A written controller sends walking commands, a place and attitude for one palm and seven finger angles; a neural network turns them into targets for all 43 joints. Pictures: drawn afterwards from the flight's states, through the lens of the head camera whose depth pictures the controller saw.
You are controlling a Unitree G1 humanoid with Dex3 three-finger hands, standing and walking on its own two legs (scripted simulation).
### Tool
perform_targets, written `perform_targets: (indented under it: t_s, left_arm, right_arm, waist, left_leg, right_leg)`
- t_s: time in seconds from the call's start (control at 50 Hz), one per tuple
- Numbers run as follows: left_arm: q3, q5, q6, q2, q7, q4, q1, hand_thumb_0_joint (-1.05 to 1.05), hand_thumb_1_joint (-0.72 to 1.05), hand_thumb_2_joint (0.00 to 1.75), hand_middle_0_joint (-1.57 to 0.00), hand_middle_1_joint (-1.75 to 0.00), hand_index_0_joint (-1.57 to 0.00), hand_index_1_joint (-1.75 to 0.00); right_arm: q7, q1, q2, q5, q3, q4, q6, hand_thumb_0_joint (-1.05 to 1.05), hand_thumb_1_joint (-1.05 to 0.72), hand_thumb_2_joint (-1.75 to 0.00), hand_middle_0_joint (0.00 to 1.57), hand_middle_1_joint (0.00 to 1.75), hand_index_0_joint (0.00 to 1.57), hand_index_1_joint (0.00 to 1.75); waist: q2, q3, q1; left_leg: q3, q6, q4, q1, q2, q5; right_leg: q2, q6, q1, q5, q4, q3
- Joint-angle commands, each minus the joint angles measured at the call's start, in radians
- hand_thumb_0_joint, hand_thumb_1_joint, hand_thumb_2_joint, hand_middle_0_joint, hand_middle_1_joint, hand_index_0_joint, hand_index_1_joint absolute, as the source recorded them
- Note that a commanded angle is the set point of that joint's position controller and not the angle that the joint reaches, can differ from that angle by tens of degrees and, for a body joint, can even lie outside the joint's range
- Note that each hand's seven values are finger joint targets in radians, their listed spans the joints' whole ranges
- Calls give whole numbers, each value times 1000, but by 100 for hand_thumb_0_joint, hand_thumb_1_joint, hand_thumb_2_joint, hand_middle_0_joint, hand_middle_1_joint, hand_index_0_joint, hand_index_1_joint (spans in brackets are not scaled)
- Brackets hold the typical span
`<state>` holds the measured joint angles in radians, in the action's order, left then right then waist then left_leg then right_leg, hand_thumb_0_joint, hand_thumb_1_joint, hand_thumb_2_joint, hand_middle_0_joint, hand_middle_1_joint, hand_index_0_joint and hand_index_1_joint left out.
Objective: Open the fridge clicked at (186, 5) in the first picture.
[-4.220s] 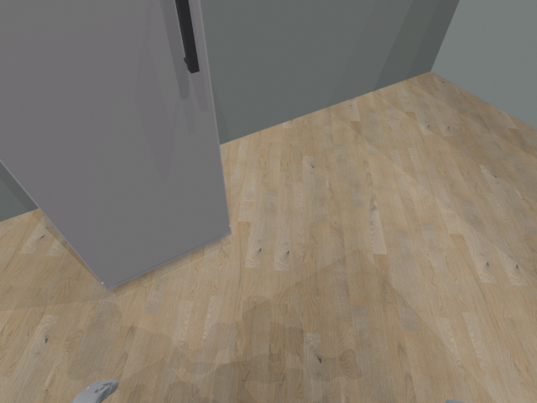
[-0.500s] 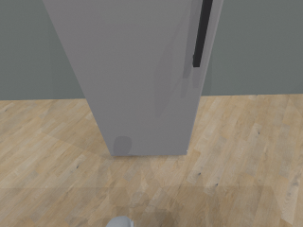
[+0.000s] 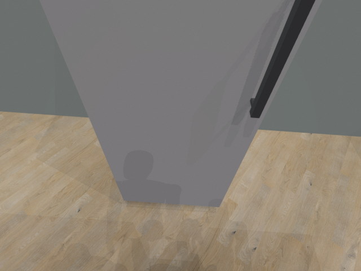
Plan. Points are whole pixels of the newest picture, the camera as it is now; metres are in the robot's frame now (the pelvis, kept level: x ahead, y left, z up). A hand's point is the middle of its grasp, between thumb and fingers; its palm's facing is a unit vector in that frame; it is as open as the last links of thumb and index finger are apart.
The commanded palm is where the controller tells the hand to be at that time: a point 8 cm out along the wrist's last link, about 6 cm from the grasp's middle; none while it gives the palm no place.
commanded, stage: come to a stop and stand still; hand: right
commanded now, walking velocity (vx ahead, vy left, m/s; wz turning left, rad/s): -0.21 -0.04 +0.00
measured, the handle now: (273, 60) +0.49 -0.15 +0.22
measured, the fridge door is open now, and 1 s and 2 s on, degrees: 0 0 0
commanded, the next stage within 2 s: look again from close up in 1.50 s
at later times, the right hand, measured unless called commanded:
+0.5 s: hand out of the picture +0.01 -0.24 -0.18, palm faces +0.00 +0.98 -0.18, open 7.4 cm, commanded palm none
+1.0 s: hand out of the picture -0.17 -0.15 -0.15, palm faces +0.13 +0.98 -0.16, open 7.4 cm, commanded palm none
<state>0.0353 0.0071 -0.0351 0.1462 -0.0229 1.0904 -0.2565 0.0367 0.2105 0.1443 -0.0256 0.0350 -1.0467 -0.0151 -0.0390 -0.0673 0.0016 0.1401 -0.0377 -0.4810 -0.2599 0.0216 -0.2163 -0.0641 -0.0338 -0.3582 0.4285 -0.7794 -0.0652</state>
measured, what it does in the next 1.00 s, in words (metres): steps on the spot: right foot, then left foot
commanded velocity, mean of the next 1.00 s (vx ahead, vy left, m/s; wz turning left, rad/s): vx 0.06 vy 0.01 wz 0.00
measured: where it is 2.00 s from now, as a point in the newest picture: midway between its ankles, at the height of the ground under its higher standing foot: outside the picture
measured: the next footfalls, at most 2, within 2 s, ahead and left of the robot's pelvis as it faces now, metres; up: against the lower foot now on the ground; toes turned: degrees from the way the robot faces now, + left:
right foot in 0.12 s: +0.07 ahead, -0.13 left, +0.00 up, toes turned -6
left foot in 0.64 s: -0.08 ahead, +0.10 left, +0.00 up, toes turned +6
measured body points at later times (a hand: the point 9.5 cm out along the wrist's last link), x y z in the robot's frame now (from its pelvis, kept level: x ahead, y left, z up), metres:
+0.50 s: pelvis -0.05 -0.04 +0.01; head -0.03 -0.08 +0.46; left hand +0.00 +0.20 -0.12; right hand +0.01 -0.29 -0.16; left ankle -0.11 +0.13 -0.67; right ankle +0.03 -0.12 -0.74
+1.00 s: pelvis -0.09 -0.02 +0.01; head -0.07 +0.00 +0.46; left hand -0.11 +0.21 -0.16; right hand -0.17 -0.20 -0.14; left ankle -0.12 +0.10 -0.74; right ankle -0.08 -0.16 -0.70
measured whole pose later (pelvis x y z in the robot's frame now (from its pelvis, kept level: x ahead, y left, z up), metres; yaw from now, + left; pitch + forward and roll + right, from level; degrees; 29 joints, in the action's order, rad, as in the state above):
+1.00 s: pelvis -0.09 -0.02 +0.01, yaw -1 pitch +0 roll +0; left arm 0.06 0.03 -0.06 0.17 0.01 1.12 -0.34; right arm 0.03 0.44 0.06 -0.03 0.01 -1.15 -0.03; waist -0.05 -0.01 -0.04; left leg 0.12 0.00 -0.35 -0.10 0.05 -0.24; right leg -0.08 -0.05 -0.39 0.31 -0.78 -0.06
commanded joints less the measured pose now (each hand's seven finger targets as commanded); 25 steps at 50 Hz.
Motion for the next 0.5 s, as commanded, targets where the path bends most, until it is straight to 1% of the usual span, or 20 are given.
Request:
perform_targets:
  t_s: [0.0,0.04,0.06,0.08,0.1,0.12,0.14,0.16,0.2,0.22,0.26,0.3,0.32,0.34,0.36,0.38,0.42,0.44,0.46,0.48]
  left_arm:
    - [17,3,5,44,-2,-46,-63,0,90,90,-20,-30,-20,-30]
    - [24,4,6,55,-4,-56,-61,0,90,90,-20,-30,-20,-30]
    - [27,3,10,59,-4,-48,-88,0,90,90,-20,-30,-20,-30]
    - [29,7,18,84,-5,-45,-108,0,90,90,-20,-30,-20,-30]
    - [38,13,28,148,-9,-62,-109,0,90,90,-20,-30,-20,-30]
    - [44,15,28,193,-14,-75,-92,0,90,90,-20,-30,-20,-30]
    - [43,19,28,189,-25,-69,-78,0,90,90,-20,-30,-20,-30]
    - [37,17,31,170,-35,-84,-47,0,90,90,-20,-30,-20,-30]
    - [32,21,35,161,-39,-104,10,0,90,90,-20,-30,-20,-30]
    - [34,21,36,162,-39,-109,14,0,90,90,-20,-30,-20,-30]
    - [37,17,40,159,-41,-111,-6,0,90,90,-20,-30,-20,-30]
    - [41,17,39,169,-40,-104,-31,0,90,90,-20,-30,-20,-30]
    - [43,18,37,171,-39,-104,-35,0,90,90,-20,-30,-20,-30]
    - [43,19,35,172,-37,-102,-33,0,90,90,-20,-30,-20,-30]
    - [46,19,34,175,-35,-104,-31,0,90,90,-20,-30,-20,-30]
    - [49,22,31,180,-32,-104,-35,0,90,90,-20,-30,-20,-30]
    - [54,24,25,189,-24,-99,-34,0,90,90,-20,-30,-20,-30]
    - [57,27,22,200,-20,-99,-26,0,90,90,-20,-30,-20,-30]
    - [59,29,22,199,-16,-99,-30,0,90,90,-20,-30,-20,-30]
    - [60,33,20,205,-12,-96,-23,0,90,90,-20,-30,-20,-30]
  right_arm:
    - [13,43,175,0,53,38,6,0,-90,-90,20,30,20,30]
    - [12,27,177,2,58,43,17,0,-90,-90,20,30,20,30]
    - [11,13,171,4,59,47,22,0,-90,-90,20,30,20,30]
    - [8,13,155,10,55,56,28,0,-90,-90,20,30,20,30]
    - [4,38,111,17,46,70,35,0,-90,-90,20,30,20,30]
    - [6,46,84,19,38,76,40,0,-90,-90,20,30,20,30]
    - [13,15,104,11,40,67,52,0,-90,-90,20,30,20,30]
    - [12,14,103,8,43,64,60,0,-90,-90,20,30,20,30]
    - [5,38,106,5,50,48,55,0,-90,-90,20,30,20,30]
    - [2,47,104,5,50,42,57,0,-90,-90,20,30,20,30]
    - [-5,46,113,1,50,46,61,0,-90,-90,20,30,20,30]
    - [-9,38,116,2,51,55,71,0,-90,-90,20,30,20,30]
    - [-11,39,117,2,54,57,75,0,-90,-90,20,30,20,30]
    - [-15,44,119,1,55,57,78,0,-90,-90,20,30,20,30]
    - [-18,35,124,-1,53,60,78,0,-90,-90,20,30,20,30]
    - [-22,24,118,-1,52,64,81,0,-90,-90,20,30,20,30]
    - [-28,10,111,-1,46,66,84,0,-90,-90,20,30,20,30]
    - [-29,17,104,0,42,64,84,0,-90,-90,20,30,20,30]
    - [-31,13,104,-2,37,62,80,0,-90,-90,20,30,20,30]
    - [-32,37,93,2,35,54,77,0,-90,-90,20,30,20,30]
  waist:
    - [192,114,-14]
    - [214,115,-6]
    - [190,122,11]
    - [105,150,17]
    - [-90,169,12]
    - [-230,156,12]
    - [-195,144,31]
    - [-170,107,14]
    - [-91,92,-2]
    - [-74,97,-2]
    - [-41,116,8]
    - [-81,139,21]
    - [-111,137,24]
    - [-121,142,26]
    - [-130,126,30]
    - [-128,125,39]
    - [-139,93,45]
    - [-158,83,44]
    - [-162,62,48]
    - [-168,69,40]
  left_leg:
    - [-195,-143,67,148,280,690]
    - [-178,-118,28,128,266,655]
    - [-160,-88,-14,96,249,584]
    - [-120,-35,-75,35,193,458]
    - [-41,38,-176,-65,90,154]
    - [-43,66,-341,-114,11,-303]
    - [-137,58,-507,-102,-9,-411]
    - [-183,55,-578,-130,3,-379]
    - [-194,61,-649,-196,-1,-297]
    - [-190,70,-669,-212,-4,-264]
    - [-184,83,-661,-226,-3,-227]
    - [-191,93,-640,-219,-1,-210]
    - [-191,95,-626,-209,4,-208]
    - [-189,94,-598,-204,5,-205]
    - [-177,94,-555,-198,11,-222]
    - [-171,92,-509,-180,15,-231]
    - [-145,84,-420,-138,18,-244]
    - [-128,77,-372,-108,18,-256]
    - [-114,68,-313,-76,13,-269]
    - [-91,59,-266,-35,1,-278]
  right_leg:
    - [16,-15,-2,-48,75,-3]
    - [16,-13,50,-122,170,-7]
    - [3,-8,115,-232,268,-8]
    - [-44,13,218,-472,334,19]
    - [-218,93,277,-824,372,197]
    - [-340,203,252,-1050,427,292]
    - [-339,241,192,-983,438,285]
    - [-323,245,143,-937,442,263]
    - [-280,237,199,-929,410,211]
    - [-266,225,220,-906,410,184]
    - [-251,209,258,-871,418,169]
    - [-254,200,288,-766,444,182]
    - [-257,197,280,-664,468,191]
    - [-251,191,286,-562,488,199]
    - [-258,193,278,-486,502,211]
    - [-257,190,272,-389,524,226]
    - [-245,173,220,-147,583,244]
    - [-243,165,186,-34,612,251]
    - [-232,159,154,27,628,263]
    - [-220,145,137,84,655,252]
